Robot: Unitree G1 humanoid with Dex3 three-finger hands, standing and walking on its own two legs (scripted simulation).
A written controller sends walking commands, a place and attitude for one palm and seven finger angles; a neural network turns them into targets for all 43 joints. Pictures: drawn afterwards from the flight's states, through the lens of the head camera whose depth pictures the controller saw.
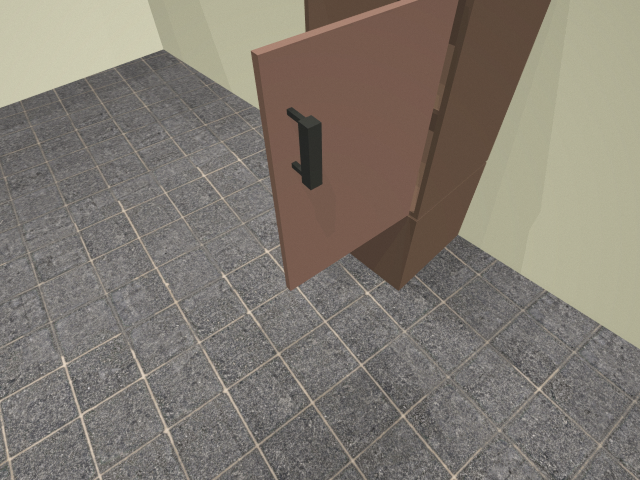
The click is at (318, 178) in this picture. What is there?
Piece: cupboard door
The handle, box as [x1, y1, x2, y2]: [287, 107, 321, 189]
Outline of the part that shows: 291,107 287,109 287,114 298,123 301,160 300,165 295,161 292,163 292,167 302,176 302,182 310,189 312,189 321,184 321,122 311,115 305,117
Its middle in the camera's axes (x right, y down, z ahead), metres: -0.03 -0.15 +0.64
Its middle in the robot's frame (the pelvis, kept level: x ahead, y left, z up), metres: +0.59 +0.06 +0.08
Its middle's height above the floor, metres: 0.86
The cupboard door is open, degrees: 84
